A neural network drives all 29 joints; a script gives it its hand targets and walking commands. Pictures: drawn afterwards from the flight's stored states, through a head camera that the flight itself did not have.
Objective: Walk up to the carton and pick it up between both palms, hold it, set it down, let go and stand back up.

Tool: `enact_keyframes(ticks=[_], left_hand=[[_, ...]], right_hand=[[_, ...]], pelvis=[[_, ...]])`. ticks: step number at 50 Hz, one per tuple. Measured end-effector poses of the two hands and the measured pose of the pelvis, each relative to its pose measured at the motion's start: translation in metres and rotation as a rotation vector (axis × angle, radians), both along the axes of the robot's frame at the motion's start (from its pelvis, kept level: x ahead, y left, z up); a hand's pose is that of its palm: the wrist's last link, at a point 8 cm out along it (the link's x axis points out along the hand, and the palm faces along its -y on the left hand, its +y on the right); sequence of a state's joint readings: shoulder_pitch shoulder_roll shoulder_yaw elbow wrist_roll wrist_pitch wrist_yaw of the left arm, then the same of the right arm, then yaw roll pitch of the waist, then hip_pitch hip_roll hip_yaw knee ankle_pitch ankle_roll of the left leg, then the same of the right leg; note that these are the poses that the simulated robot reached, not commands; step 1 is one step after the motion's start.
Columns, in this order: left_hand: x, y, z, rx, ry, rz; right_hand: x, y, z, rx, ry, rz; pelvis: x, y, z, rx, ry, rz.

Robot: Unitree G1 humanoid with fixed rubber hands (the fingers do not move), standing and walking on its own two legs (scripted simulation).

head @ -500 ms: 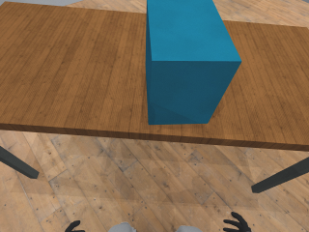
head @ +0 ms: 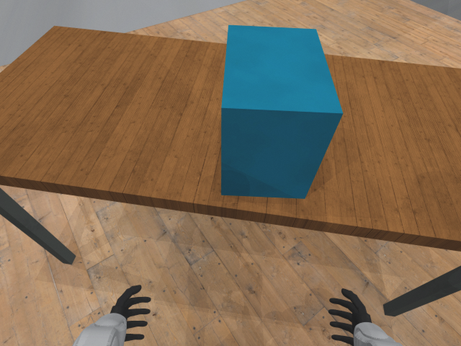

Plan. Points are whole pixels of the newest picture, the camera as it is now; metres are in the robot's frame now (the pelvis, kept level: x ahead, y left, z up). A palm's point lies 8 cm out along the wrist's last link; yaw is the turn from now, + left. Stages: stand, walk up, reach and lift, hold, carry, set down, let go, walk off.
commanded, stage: reach and lift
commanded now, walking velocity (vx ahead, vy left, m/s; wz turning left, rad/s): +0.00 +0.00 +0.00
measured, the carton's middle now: (267, 114) +0.54 -0.04 +0.08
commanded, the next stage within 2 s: none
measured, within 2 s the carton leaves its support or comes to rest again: neither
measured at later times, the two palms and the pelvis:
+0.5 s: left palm (104, 333) +0.14 +0.23 -0.05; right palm out of the picture +0.14 -0.18 -0.05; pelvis +0.00 +0.03 +0.00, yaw -3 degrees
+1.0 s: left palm (123, 279) +0.21 +0.20 +0.00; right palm (365, 302) +0.19 -0.19 +0.00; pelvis +0.03 +0.02 +0.01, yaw -4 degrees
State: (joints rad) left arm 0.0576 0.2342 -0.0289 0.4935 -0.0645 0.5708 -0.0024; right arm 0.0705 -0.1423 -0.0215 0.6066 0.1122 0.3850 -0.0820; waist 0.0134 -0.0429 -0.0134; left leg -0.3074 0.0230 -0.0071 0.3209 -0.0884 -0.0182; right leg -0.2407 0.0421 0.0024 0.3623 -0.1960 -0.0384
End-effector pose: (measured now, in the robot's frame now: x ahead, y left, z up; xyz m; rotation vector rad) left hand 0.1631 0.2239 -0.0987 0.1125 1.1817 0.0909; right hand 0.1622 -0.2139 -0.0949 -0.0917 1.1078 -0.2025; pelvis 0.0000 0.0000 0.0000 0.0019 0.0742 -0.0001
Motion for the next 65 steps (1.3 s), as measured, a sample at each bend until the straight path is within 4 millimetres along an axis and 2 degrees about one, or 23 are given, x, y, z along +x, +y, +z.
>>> enact_keyframes(ticks=[5,9,12,18,21,24,31,38,46,52,58,65], left_hand=[[0.043,-0.013,0.024,-0.023,-0.147,-0.023],[0.054,-0.016,0.038,-0.016,-0.176,-0.063],[0.042,-0.009,0.041,-0.013,-0.170,-0.059],[-0.007,0.009,0.038,-0.016,-0.167,-0.010],[-0.023,0.010,0.036,-0.022,-0.183,0.003],[-0.022,0.006,0.042,-0.030,-0.237,0.001],[0.012,-0.013,0.064,-0.051,-0.352,-0.020],[0.032,-0.016,0.082,-0.036,-0.400,-0.016],[0.043,-0.021,0.091,-0.028,-0.448,0.003],[0.054,-0.027,0.107,-0.029,-0.543,0.016],[0.055,-0.032,0.110,-0.029,-0.585,0.010],[0.067,-0.033,0.131,-0.016,-0.701,0.010]], right_hand=[[0.013,0.014,0.018,0.041,-0.083,0.011],[0.010,0.028,0.024,0.051,-0.111,0.001],[-0.002,0.035,0.025,0.048,-0.131,-0.014],[-0.031,0.046,0.030,0.054,-0.154,-0.011],[-0.036,0.044,0.035,0.033,-0.165,0.002],[-0.030,0.039,0.043,0.022,-0.207,0.004],[-0.010,0.033,0.060,0.038,-0.291,0.006],[-0.005,0.035,0.071,0.067,-0.337,0.003],[0.018,0.028,0.083,0.076,-0.425,0.031],[0.034,0.022,0.095,0.079,-0.500,0.049],[0.035,0.014,0.105,0.073,-0.566,0.029],[0.044,0.012,0.124,0.073,-0.673,0.053]], pelvis=[[-0.010,-0.007,-0.001,0.004,0.006,-0.007],[-0.011,-0.004,0.002,0.002,-0.027,-0.023],[-0.008,0.001,0.004,0.000,-0.056,-0.043],[-0.001,0.013,0.005,0.001,-0.080,-0.062],[-0.001,0.019,0.004,0.003,-0.075,-0.056],[-0.003,0.024,0.003,0.004,-0.059,-0.050],[0.002,0.032,0.004,0.006,-0.030,-0.059],[0.015,0.031,0.006,0.004,-0.035,-0.081],[0.026,0.026,0.006,0.007,-0.031,-0.080],[0.034,0.018,0.007,0.008,-0.029,-0.070],[0.037,0.009,0.007,0.010,-0.042,-0.064],[0.033,0.002,0.007,0.013,-0.063,-0.063]])
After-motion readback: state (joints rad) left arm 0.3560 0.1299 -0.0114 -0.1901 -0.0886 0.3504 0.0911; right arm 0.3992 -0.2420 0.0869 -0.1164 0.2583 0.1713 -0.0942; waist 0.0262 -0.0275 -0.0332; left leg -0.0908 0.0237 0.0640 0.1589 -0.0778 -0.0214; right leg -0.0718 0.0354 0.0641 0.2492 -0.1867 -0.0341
